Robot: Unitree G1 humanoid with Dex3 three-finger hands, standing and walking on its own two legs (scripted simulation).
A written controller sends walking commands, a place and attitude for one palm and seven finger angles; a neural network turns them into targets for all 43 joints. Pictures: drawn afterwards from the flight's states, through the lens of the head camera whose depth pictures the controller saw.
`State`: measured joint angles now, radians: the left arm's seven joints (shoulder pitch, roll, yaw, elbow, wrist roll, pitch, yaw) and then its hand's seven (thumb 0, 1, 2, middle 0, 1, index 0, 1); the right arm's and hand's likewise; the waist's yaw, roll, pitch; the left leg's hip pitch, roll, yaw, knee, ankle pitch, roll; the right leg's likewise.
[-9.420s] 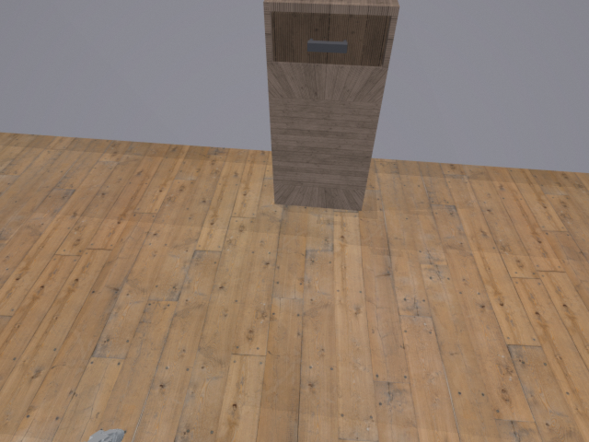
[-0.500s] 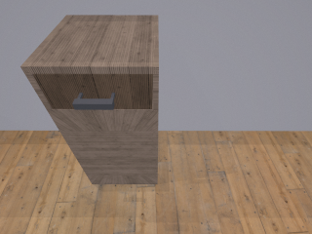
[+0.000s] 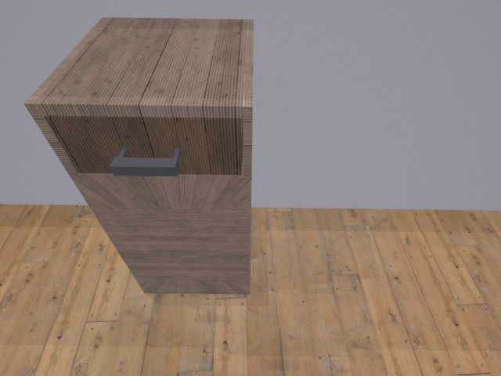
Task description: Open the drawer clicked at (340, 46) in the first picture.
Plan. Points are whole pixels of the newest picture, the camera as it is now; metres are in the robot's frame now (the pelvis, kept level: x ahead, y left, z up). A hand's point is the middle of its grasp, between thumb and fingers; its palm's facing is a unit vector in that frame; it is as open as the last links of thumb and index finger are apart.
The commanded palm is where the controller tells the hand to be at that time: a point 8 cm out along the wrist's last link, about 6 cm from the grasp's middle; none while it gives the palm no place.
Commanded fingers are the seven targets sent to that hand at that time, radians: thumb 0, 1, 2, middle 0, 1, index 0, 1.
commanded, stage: raise the hand with hooked fingers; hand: left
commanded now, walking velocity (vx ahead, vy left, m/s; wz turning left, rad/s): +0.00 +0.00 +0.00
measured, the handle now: (148, 159) +0.52 +0.26 +0.03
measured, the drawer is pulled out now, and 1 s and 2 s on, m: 0.00 0.00 0.00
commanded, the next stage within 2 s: move the hooked fingers above the handle in 1.92 s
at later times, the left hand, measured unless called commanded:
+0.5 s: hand out of the picture +0.13 +0.17 -0.05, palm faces -0.08 -0.19 -0.98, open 8.9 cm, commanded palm +0.15 +0.20 +0.02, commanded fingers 0.00 0.32 0.65 -0.24 -0.68 -0.24 -0.68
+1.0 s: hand (116, 295) +0.22 +0.21 +0.05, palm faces +0.05 -0.11 -0.99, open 11.8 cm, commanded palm +0.20 +0.22 +0.11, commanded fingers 0.00 -0.27 0.40 -0.28 -1.05 -0.28 -1.05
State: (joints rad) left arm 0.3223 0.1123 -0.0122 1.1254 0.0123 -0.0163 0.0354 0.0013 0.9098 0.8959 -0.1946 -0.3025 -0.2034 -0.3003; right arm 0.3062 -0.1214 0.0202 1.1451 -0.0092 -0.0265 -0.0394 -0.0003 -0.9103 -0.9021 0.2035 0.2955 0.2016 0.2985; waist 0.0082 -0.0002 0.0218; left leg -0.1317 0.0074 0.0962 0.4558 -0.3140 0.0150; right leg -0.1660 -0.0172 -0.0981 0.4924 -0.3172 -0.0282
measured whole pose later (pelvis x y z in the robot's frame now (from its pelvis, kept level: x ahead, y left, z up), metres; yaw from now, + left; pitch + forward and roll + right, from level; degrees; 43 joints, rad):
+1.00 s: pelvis -0.04 -0.01 -0.01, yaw -2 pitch +2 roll +1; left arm 0.22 0.40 -0.06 -0.08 0.96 0.05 0.23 0.00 -0.05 0.49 -0.28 -0.91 -0.29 -0.91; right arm 0.17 -0.27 -0.02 0.63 -0.02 0.08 -0.03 0.01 -0.90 -0.90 0.21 0.30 0.20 0.30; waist 0.07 0.07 -0.02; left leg -0.28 0.01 0.08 0.55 -0.30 0.00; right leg -0.34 0.00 -0.06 0.60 -0.30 -0.05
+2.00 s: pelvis -0.04 +0.01 +0.01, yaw +0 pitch +0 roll +0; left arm -0.18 0.54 -0.02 -0.02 0.86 0.05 -0.01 0.00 -0.49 0.30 -0.32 -1.20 -0.33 -1.20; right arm 0.13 -0.27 0.01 0.66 0.03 0.10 0.01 0.01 -0.91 -0.90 0.20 0.30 0.20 0.30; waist 0.10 0.11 0.02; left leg -0.17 -0.03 0.05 0.37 -0.20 0.03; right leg -0.20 -0.03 -0.09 0.40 -0.20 -0.02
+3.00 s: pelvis -0.02 +0.02 +0.00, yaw -1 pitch +7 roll +0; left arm -0.56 0.52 -0.09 0.55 0.94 0.01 0.00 -0.01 -0.49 0.30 -0.31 -1.20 -0.32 -1.20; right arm 0.23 -0.27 -0.02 0.65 0.05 0.13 -0.03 0.00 -0.91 -0.90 0.21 0.30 0.20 0.30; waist 0.03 0.07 -0.05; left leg -0.33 -0.02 0.06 0.48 -0.28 0.04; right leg -0.36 -0.03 -0.07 0.49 -0.26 -0.01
